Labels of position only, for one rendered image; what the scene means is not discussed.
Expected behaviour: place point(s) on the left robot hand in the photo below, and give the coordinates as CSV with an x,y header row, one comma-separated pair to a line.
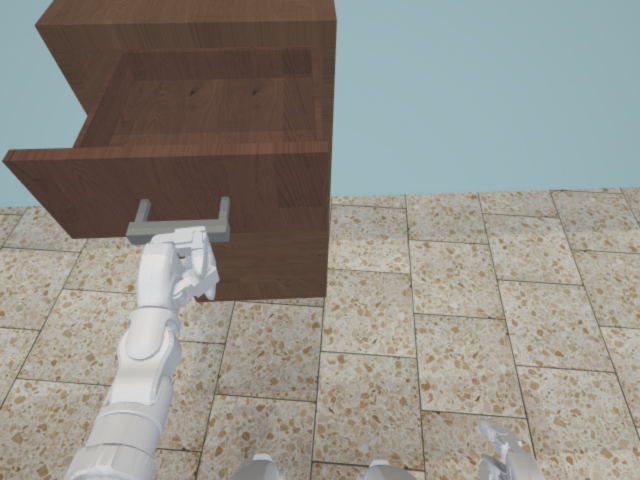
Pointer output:
x,y
160,268

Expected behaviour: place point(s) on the drawer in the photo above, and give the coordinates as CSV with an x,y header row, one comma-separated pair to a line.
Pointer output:
x,y
183,128

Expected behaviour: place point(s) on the robot left thigh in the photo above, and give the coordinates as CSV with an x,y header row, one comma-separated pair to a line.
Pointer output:
x,y
258,470

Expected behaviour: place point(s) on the handle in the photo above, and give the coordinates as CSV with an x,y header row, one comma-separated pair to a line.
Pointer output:
x,y
141,232

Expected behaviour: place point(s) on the cabinet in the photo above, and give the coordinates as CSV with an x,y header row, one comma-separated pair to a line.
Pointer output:
x,y
84,37

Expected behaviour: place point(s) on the right robot hand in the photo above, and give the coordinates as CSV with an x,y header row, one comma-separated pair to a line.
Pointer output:
x,y
520,465

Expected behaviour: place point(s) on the robot left shin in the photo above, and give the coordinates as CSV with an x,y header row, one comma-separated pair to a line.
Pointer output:
x,y
262,456

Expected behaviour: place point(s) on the robot left forearm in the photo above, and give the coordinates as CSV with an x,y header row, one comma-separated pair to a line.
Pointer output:
x,y
126,432

